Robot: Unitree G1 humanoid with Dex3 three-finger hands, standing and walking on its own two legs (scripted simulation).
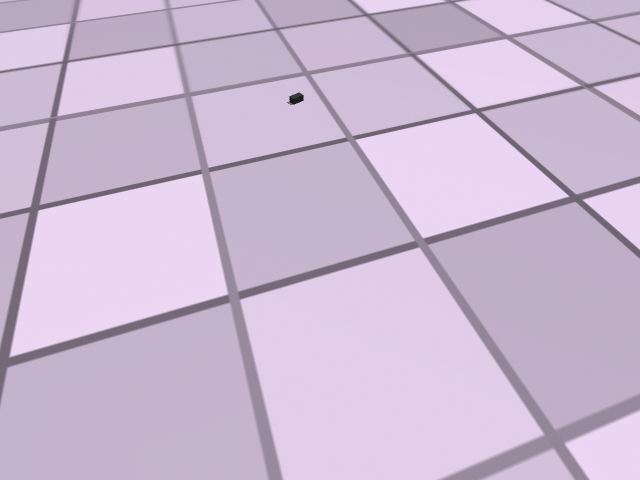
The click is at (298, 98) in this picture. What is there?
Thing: small brick
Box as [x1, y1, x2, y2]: [289, 92, 303, 104]
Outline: 302,94 299,92 289,96 290,101 293,104 303,100
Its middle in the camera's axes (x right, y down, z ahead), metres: -0.14 -0.88 +2.38
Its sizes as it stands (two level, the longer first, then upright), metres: 0.076 0.043 0.037
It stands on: the floor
